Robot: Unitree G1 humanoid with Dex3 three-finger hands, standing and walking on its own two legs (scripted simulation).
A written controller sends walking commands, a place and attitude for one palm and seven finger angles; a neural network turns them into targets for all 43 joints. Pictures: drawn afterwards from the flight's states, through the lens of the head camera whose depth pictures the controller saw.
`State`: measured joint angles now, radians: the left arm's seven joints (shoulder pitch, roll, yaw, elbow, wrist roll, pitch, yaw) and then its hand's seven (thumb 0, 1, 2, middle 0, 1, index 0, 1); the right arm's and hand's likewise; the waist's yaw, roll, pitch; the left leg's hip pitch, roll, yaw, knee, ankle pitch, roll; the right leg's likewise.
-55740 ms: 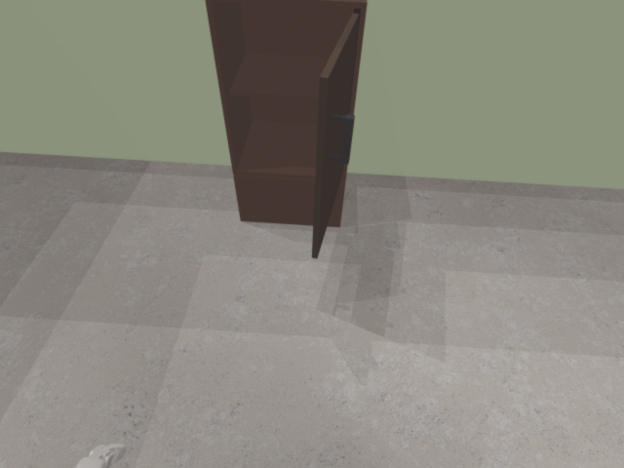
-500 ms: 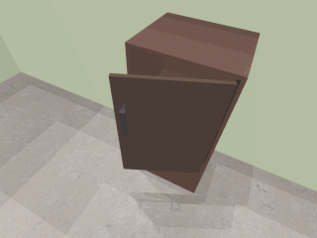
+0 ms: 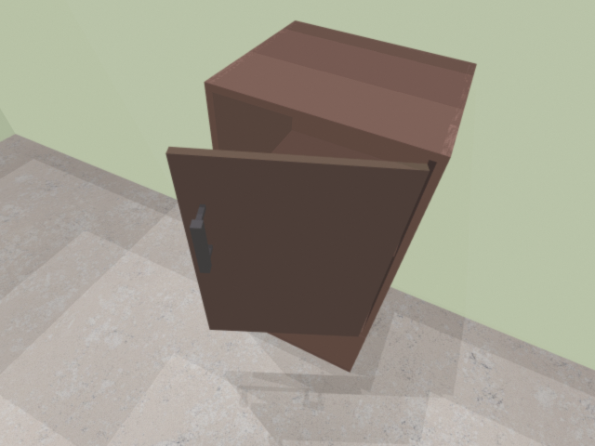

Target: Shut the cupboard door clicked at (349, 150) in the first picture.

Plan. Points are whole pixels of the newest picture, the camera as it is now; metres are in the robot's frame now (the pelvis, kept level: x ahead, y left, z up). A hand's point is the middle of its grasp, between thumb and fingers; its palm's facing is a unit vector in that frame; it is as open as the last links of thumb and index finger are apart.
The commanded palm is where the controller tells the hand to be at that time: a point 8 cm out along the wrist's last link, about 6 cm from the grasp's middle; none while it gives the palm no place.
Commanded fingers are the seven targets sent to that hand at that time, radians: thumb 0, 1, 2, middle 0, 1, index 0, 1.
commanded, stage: come to a stop and stand still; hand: left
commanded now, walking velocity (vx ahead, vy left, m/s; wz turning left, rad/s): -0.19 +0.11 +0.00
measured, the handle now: (203, 239) +0.46 +0.20 -0.04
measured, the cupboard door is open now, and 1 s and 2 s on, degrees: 24 24 24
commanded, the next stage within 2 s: look again from close up in 2.00 s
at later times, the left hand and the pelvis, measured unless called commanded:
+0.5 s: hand out of the picture +0.03 +0.20 -0.16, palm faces -0.03 -0.96 -0.27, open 7.3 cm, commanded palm none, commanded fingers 0.00 0.90 0.90 -0.20 -0.30 -0.20 -0.30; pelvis -0.03 +0.01 +0.00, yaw -2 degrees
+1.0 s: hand out of the picture -0.11 +0.21 -0.16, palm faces +0.00 -0.98 -0.20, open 7.4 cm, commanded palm none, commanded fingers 0.00 0.90 0.90 -0.20 -0.30 -0.20 -0.30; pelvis -0.10 +0.03 +0.01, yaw -1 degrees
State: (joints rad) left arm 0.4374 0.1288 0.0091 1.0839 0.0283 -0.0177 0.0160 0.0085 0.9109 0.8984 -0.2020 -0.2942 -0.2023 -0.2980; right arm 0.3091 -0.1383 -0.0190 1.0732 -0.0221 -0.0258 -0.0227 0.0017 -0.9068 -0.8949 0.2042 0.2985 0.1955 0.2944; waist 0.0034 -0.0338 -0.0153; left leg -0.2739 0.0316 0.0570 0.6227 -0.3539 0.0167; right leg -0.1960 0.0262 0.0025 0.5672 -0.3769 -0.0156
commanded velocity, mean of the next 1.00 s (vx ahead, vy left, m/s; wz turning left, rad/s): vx -0.05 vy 0.00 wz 0.00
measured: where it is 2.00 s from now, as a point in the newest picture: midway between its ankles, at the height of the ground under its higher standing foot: outside the picture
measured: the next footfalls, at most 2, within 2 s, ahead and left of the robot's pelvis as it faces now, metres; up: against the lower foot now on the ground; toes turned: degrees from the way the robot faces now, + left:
left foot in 1.40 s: -0.06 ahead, +0.11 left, +0.00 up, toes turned +0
right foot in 1.80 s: -0.26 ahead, -0.03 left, +0.00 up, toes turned -6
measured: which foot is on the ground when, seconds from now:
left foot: down 0.00-1.00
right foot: down 0.00-1.00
